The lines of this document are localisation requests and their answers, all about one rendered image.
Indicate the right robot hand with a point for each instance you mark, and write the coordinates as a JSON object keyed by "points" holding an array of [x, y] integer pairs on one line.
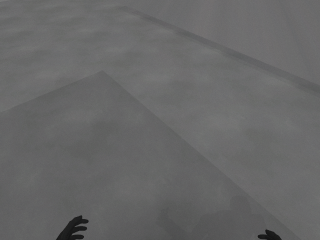
{"points": [[270, 235]]}

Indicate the left robot hand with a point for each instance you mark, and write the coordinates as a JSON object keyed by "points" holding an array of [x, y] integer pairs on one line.
{"points": [[66, 234]]}

